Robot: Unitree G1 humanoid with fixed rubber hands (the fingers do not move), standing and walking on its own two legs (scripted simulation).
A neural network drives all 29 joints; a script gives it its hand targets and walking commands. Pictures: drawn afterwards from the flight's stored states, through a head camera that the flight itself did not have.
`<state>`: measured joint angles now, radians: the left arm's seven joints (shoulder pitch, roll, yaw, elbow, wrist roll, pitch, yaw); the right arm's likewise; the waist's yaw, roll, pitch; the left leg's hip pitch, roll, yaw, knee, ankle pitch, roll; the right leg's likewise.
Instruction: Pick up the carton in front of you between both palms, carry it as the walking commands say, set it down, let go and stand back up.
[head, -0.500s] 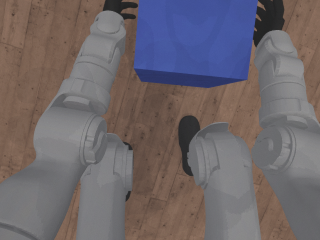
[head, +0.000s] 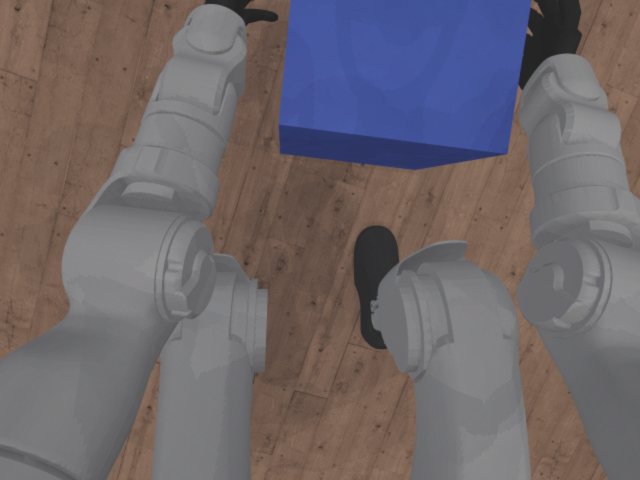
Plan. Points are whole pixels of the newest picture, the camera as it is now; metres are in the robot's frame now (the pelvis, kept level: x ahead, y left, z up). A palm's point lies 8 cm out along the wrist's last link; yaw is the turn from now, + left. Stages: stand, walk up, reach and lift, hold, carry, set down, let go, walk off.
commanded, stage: set down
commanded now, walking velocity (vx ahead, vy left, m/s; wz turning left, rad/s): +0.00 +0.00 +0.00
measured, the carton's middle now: (376, 68) +0.51 -0.11 -0.24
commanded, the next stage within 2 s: let go in 1.34 s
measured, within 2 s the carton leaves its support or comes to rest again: rests again in 0.08 s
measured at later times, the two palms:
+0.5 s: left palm out of the picture +0.57 +0.07 -0.13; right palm (586, 64) +0.48 -0.28 -0.13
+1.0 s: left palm out of the picture +0.57 +0.09 +0.03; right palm out of the picture +0.47 -0.29 +0.03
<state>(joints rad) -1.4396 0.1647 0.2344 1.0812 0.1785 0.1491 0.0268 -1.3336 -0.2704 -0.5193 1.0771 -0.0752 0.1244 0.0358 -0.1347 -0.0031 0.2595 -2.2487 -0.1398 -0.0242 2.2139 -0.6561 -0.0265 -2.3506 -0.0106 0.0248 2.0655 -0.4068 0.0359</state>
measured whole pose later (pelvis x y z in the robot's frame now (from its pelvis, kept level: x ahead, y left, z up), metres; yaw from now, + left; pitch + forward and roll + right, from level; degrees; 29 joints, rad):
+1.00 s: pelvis +0.03 -0.01 +0.14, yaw +0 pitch +47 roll +2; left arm -1.15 0.30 0.12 0.85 -0.02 0.19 0.06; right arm -0.96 -0.22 -0.35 0.71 0.09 0.15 -0.05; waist -0.14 0.03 -0.06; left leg -1.94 -0.09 -0.03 1.73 -0.61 -0.02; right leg -2.06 0.02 0.04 1.62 -0.39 0.02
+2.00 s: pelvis +0.12 -0.03 +0.38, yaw -2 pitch +18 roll +1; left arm -0.09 0.16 0.13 0.57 0.07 0.00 0.01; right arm 0.04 -0.19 -0.06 0.44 0.02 0.01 0.07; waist -0.08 -0.02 -0.01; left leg -0.59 -0.02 -0.07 0.64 -0.36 -0.03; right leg -0.71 0.04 0.02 0.63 -0.22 -0.02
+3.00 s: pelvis +0.14 -0.02 +0.39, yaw -2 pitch +0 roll +0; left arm 0.19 0.32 0.06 0.71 0.05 0.01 0.01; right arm 0.23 -0.34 -0.05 0.63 -0.04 0.03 -0.02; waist 0.00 0.06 0.01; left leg -0.14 -0.02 -0.09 0.53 -0.38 0.00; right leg -0.27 0.03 0.01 0.54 -0.27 -0.01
